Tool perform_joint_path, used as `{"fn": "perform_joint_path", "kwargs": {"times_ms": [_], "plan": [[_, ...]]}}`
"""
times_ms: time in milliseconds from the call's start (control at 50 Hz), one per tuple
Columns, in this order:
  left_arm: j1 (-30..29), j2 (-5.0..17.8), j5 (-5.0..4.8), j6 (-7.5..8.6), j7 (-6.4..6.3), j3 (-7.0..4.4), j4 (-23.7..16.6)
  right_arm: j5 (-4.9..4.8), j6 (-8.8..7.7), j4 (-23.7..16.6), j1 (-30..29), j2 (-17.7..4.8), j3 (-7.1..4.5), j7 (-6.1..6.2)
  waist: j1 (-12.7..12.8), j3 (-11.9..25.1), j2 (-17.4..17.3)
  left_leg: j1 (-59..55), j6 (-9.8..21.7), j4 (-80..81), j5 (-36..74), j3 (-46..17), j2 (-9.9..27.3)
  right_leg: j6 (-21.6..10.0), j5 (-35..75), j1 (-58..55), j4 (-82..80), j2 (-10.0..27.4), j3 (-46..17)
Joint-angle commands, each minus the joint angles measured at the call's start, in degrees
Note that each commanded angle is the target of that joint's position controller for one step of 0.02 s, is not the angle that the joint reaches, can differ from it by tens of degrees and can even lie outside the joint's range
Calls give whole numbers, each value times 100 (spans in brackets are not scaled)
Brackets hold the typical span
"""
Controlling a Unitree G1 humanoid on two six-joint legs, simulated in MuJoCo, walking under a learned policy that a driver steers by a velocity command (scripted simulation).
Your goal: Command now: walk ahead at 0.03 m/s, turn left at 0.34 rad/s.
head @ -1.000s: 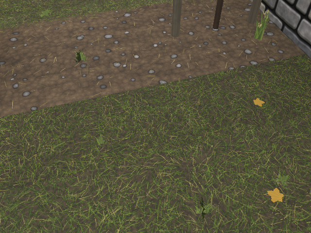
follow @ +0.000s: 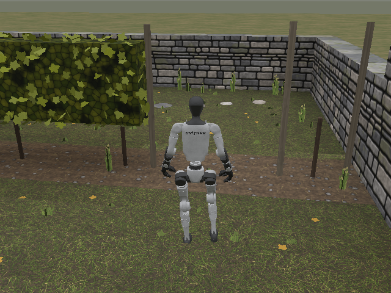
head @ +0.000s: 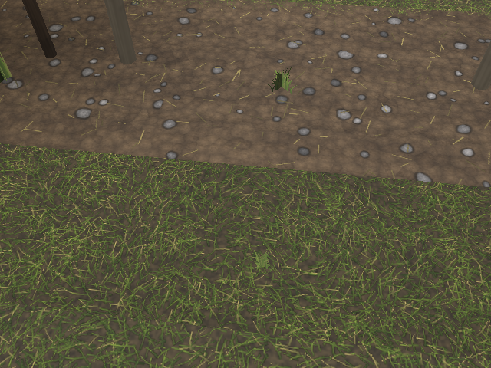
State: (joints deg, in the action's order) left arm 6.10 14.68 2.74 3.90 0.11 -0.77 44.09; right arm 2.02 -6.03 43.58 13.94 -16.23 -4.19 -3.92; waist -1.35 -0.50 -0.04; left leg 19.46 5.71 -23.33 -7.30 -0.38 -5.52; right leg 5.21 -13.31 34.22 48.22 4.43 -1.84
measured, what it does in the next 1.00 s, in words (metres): steps to the right: right foot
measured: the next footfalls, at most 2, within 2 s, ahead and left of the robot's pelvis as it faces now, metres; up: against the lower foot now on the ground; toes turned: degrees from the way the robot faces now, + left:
right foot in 0.10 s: +0.11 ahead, -0.15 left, +0.00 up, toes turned -1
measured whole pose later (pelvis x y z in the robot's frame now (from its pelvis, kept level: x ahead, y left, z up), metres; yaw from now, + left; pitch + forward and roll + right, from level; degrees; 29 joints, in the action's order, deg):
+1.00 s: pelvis +0.07 -0.07 +0.00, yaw +1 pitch -1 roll +0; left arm 6.2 17.4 0.3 4.8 5.9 -4.4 51.4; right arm 0.3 -2.6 54.7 7.7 -16.6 -2.2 -2.9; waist -0.5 -4.0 -0.1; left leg 10.5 -2.7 -29.0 -17.4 -2.0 2.0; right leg -3.7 -16.3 12.2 29.6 -2.1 3.8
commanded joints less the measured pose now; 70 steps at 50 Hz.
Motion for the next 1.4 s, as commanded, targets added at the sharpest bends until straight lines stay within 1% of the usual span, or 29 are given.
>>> {"fn": "perform_joint_path", "kwargs": {"times_ms": [20,40,60,80,100,120,140,160,180,200,220,240,260,280,300,340,360,400,440,520,640,700,920,1080,1400], "plan": [[1028,404,21,-163,-10,-98,214,-103,27,-572,-169,-673,-215,-41,297,638,-149,-305,1338,543,2029,-1738,2152,-8,176,-1061,-682,229,-110],[841,460,0,-138,6,-121,182,-139,70,-581,-182,-599,-185,-47,236,626,-129,-335,1254,464,1495,-1769,2085,-51,137,-1163,-969,182,-6],[731,514,-66,-90,33,-150,161,-178,114,-567,-233,-552,-144,-56,258,611,-74,-315,1148,345,945,-1766,1962,-130,329,-1379,-1420,96,147],[564,557,-165,-19,70,-168,105,-186,127,-531,-217,-501,-92,-89,252,590,-32,-221,987,235,553,-1764,1788,-287,663,-1710,-1856,35,236],[490,583,-238,51,92,-183,47,-204,145,-486,-118,-352,-22,-126,277,672,35,-141,736,95,273,-1716,1546,-516,1185,-2072,-2179,72,217],[481,808,-262,130,89,-234,-105,-183,178,-463,165,-240,23,-127,199,957,251,-47,309,-221,-205,-1443,1150,-1102,2348,-2540,-2259,558,-227],[156,1179,-298,240,148,-285,-312,-178,191,-428,800,-60,66,-83,-163,1258,1008,194,-316,-494,-1586,-579,407,-2167,2926,-2936,-2721,1364,-1095],[-94,981,-224,275,251,-293,-323,-134,218,-450,391,-361,-10,-23,-66,837,677,304,-663,-586,-1689,-202,310,-2179,1909,-2466,-2802,1375,-1337],[-159,914,-351,261,350,-283,-273,-127,296,-406,101,-505,-48,30,-57,745,345,-150,-777,-496,-1338,-157,473,-1750,1092,-2119,-2724,987,-954],[-318,699,-464,238,512,-203,-233,-187,349,-270,156,-399,-7,40,-166,646,282,-521,-884,-308,-909,-192,557,-1317,568,-1795,-2624,653,-654],[-243,638,-480,197,647,-188,-179,-271,372,-202,222,-346,16,3,-140,472,405,-650,-906,-204,-695,-279,589,-1075,240,-1583,-2620,512,-534],[-96,711,-432,175,716,-219,-83,-289,364,-228,149,-329,37,-25,-115,309,425,-666,-843,-167,-595,-302,589,-948,7,-1456,-2644,486,-483],[13,797,-367,178,733,-265,-46,-282,340,-221,129,-403,22,-47,-53,294,365,-595,-734,-173,-595,-297,586,-923,-153,-1513,-2639,445,-406],[33,882,-307,201,710,-308,-52,-251,318,-180,125,-480,-3,-44,4,286,323,-442,-629,-180,-650,-314,583,-977,-140,-1683,-2608,419,-330],[0,874,-285,225,679,-320,-50,-227,299,-148,76,-487,-12,-17,38,309,308,-361,-603,-141,-617,-317,608,-1040,-20,-1863,-2563,424,-319],[-72,792,-320,256,633,-309,-41,-228,278,-141,-118,-400,11,46,72,379,272,-348,-648,-123,-444,-322,650,-1091,349,-2105,-2477,433,-310],[-103,790,-326,260,630,-317,-33,-237,273,-123,-150,-357,31,68,74,384,276,-348,-675,-135,-359,-320,654,-1093,579,-2194,-2436,416,-305],[-85,844,-332,253,643,-355,-1,-251,283,-48,-124,-419,15,74,87,407,251,-303,-686,-161,-236,-314,661,-1108,1054,-2412,-2346,394,-274],[-76,834,-315,241,657,-376,30,-240,286,45,-81,-430,16,85,85,403,217,-264,-692,-161,-158,-291,680,-1096,1375,-2576,-2277,350,-220],[-107,850,-286,212,637,-419,68,-227,281,183,-115,-473,19,96,101,385,165,-201,-687,-178,-104,-267,716,-1024,1661,-2783,-2172,242,-124],[-212,914,-264,191,623,-473,97,-203,271,385,-233,-566,21,99,98,352,109,-245,-676,-203,-66,-235,767,-967,1730,-2898,-2144,101,-65],[-233,958,-255,188,595,-496,135,-200,270,480,-299,-608,29,103,99,320,81,-275,-667,-228,-80,-220,793,-937,1687,-2902,-2152,46,-49],[-208,1062,-257,171,564,-535,346,-178,283,806,-575,-752,49,117,71,188,-7,-486,-651,-217,-154,-171,851,-979,1290,-2832,-2306,-74,-71],[-120,1126,-256,154,552,-540,525,-168,291,1037,-749,-842,68,136,80,115,-28,-575,-638,-172,-149,-141,864,-1011,1135,-2857,-2398,-104,-101],[33,1235,-248,121,542,-501,834,-158,309,1419,-893,-999,110,151,95,65,-15,-612,-624,-131,-68,-85,860,-1012,1138,-2941,-2425,-135,-110]]}}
